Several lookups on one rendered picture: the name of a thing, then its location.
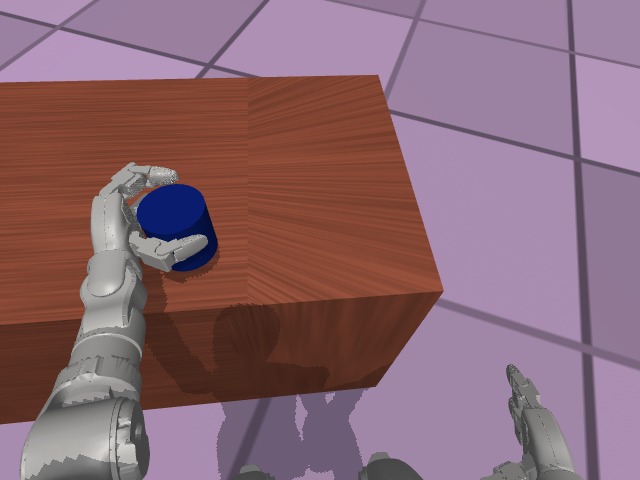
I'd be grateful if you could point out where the can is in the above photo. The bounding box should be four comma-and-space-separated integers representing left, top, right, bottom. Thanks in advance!
136, 184, 218, 272

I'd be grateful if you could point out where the left robot arm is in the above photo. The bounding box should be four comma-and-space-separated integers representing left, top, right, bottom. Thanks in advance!
20, 250, 150, 480

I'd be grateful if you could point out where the left robot hand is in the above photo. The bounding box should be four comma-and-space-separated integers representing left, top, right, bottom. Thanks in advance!
90, 162, 208, 272

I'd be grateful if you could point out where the right robot hand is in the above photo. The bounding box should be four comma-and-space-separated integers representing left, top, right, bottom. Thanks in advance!
480, 364, 576, 480

